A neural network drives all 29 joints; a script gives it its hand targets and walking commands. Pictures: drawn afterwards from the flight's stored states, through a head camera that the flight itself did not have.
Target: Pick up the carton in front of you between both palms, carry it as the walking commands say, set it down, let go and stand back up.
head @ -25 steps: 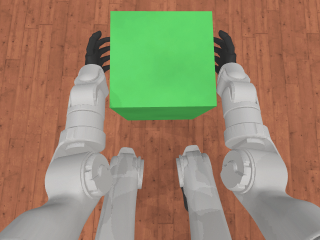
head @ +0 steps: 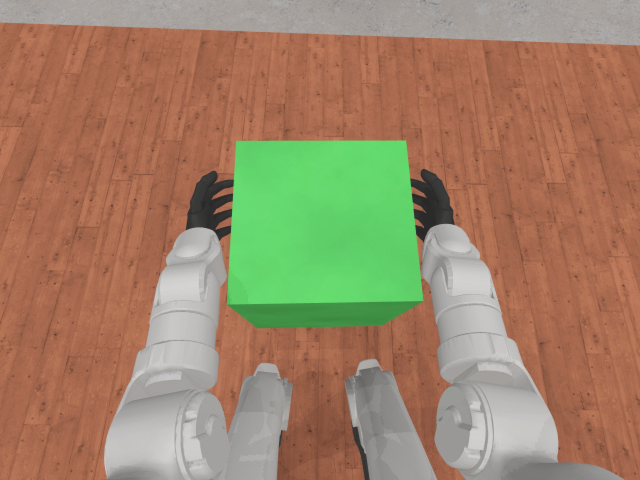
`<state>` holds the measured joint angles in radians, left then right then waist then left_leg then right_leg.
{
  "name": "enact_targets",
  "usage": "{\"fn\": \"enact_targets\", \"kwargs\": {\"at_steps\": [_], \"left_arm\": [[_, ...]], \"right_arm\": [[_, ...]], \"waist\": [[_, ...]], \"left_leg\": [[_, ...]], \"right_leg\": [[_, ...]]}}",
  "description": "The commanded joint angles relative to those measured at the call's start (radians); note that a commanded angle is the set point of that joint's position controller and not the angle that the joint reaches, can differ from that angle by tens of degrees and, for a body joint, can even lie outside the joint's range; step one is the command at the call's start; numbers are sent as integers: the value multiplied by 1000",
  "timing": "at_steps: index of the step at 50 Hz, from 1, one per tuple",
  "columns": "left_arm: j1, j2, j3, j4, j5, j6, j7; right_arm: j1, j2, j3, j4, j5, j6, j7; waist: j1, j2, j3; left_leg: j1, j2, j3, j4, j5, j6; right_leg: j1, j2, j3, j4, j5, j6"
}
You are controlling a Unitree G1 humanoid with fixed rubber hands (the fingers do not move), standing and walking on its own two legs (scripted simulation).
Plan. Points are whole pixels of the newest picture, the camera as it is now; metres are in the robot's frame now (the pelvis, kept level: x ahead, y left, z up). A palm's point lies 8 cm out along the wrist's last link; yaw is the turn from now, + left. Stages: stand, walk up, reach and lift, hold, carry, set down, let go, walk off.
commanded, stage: reach and lift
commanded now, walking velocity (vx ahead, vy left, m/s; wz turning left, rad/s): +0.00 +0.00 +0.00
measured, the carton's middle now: (320, 248) +0.43 -0.01 -0.11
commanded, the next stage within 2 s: hold in 1.78 s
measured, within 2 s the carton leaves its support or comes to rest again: neither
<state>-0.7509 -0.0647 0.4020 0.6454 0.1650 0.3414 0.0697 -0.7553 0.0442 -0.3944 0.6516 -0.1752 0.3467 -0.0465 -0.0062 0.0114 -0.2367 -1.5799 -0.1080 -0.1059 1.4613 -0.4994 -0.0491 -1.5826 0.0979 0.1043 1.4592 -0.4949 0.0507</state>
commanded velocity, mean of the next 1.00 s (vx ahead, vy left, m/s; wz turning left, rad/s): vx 0.00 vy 0.00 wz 0.00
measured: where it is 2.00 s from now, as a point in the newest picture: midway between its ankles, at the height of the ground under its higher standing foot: (318, 462)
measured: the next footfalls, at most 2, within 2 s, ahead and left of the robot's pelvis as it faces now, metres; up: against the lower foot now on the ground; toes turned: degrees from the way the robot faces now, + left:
none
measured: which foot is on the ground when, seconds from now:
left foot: down 0.00-1.00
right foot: down 0.00-1.00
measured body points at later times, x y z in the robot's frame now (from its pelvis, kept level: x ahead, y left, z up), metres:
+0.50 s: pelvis +0.06 +0.00 +0.14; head +0.12 +0.00 +0.58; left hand +0.39 +0.15 +0.11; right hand +0.39 -0.16 +0.11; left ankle +0.08 +0.13 -0.56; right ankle +0.08 -0.13 -0.56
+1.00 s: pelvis +0.06 +0.00 +0.18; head +0.02 +0.00 +0.63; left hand +0.36 +0.15 +0.20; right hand +0.36 -0.15 +0.20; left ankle +0.08 +0.13 -0.56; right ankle +0.08 -0.13 -0.56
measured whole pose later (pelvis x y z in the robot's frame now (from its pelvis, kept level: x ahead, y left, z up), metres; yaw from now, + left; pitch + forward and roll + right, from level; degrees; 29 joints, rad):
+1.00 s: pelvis +0.06 +0.00 +0.18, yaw +0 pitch -3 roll +0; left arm -0.30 -0.16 0.30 0.41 0.28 0.61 0.00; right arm -0.30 0.16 -0.29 0.41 -0.28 0.61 0.00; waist 0.00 0.00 -0.03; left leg -0.18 -0.05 -0.14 0.47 -0.23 -0.01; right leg -0.19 0.05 0.14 0.47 -0.23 0.01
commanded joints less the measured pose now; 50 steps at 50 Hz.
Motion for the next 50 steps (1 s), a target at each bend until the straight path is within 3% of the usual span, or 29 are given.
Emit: {"fn": "enact_targets", "kwargs": {"at_steps": [1, 20, 34, 38, 44, 50], "left_arm": [[-569, -1091, -574, 34, -138, -18, -246], [-177, -1090, -647, -37, -101, -45, -246], [38, -1076, -755, -208, -139, 121, -278], [68, -1059, -755, -258, -142, 191, -287], [19, -1036, -657, -219, -98, 249, -309], [-104, -1065, -659, -228, -103, 243, -323]], "right_arm": [[-553, 1088, 563, 31, 140, -18, 244], [-168, 1094, 637, -37, 109, -48, 236], [38, 1087, 748, -214, 154, 115, 261], [67, 1064, 750, -270, 153, 186, 266], [23, 1048, 652, -230, 110, 242, 284], [-104, 1083, 656, -241, 118, 237, 300]], "waist": [[-6, -5, -750], [0, -10, -463], [8, -11, -207], [6, -10, -87], [2, -11, 79], [6, -10, 19]], "left_leg": [[510, -69, 122, -238, 213, 12], [986, -23, 36, -652, 400, 30], [1366, 9, 18, -962, 563, 29], [1422, 14, 19, -1037, 527, 30], [1407, 21, 32, -1089, 328, 39], [1421, 22, 39, -1074, 293, 45]], "right_leg": [[549, 71, -119, -233, 231, -25], [1024, 33, -36, -646, 414, -38], [1392, 3, -15, -956, 561, -35], [1443, -3, -17, -1032, 524, -33], [1422, -10, -31, -1082, 326, -43], [1442, -12, -39, -1069, 291, -47]]}}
